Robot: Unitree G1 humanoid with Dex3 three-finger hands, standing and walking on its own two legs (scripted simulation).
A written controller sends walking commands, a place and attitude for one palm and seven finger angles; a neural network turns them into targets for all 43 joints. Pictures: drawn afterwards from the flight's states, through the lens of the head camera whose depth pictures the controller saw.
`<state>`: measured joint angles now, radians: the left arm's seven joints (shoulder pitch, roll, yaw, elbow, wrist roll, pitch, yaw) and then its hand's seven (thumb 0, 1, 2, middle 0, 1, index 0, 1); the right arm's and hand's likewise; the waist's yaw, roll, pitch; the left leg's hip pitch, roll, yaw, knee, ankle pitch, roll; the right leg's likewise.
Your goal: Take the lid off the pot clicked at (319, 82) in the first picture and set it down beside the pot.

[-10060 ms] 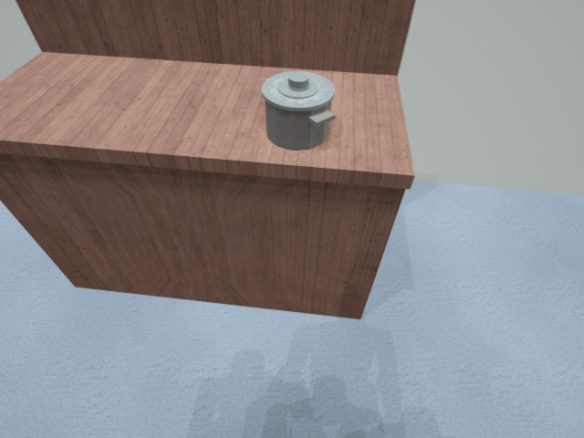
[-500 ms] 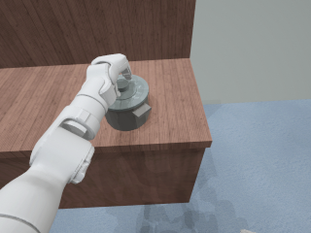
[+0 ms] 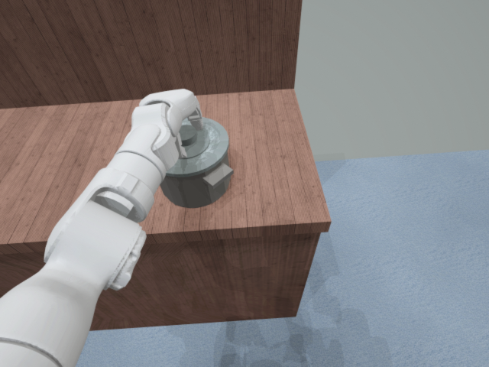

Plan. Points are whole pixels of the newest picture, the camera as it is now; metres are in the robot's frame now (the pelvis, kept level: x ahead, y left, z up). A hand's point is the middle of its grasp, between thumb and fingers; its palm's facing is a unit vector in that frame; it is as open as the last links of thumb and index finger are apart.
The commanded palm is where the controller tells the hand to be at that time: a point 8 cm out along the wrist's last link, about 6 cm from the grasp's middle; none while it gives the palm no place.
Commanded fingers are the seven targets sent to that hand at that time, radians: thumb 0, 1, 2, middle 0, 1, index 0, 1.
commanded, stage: close the fingers and squeeze the knob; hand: left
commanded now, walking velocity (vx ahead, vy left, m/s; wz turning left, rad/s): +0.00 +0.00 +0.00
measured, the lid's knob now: (184, 135) +0.50 +0.09 +0.11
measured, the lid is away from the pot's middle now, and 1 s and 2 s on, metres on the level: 0.00 0.00 0.01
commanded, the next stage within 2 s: lift the lid straight up in 1.28 s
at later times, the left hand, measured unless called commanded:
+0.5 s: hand (176, 136) +0.47 +0.10 +0.13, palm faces -0.36 -0.08 -0.93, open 8.1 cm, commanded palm +0.46 +0.11 +0.19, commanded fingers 0.00 0.29 0.86 -0.69 -1.03 -0.69 -1.03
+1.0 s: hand (177, 139) +0.47 +0.10 +0.14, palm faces -0.35 -0.07 -0.93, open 7.7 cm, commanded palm +0.46 +0.10 +0.19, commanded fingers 0.00 0.54 0.91 -0.82 -1.07 -0.69 -1.00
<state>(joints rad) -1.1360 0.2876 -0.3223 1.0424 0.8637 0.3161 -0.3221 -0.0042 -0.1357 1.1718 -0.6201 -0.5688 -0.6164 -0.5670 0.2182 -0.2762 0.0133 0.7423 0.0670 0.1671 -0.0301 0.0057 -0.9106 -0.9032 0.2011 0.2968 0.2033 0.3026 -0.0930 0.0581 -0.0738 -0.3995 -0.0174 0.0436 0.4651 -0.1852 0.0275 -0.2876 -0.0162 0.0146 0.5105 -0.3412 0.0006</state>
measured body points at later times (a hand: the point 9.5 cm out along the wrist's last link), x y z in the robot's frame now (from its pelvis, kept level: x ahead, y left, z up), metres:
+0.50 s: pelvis +0.01 +0.00 +0.00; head +0.04 -0.03 +0.45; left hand +0.49 +0.10 +0.19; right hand +0.09 -0.26 -0.14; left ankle +0.03 +0.11 -0.74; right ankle -0.06 -0.12 -0.74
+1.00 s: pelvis +0.00 +0.00 +0.00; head +0.03 -0.03 +0.45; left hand +0.48 +0.10 +0.19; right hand +0.10 -0.26 -0.14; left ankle +0.03 +0.11 -0.74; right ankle -0.06 -0.12 -0.74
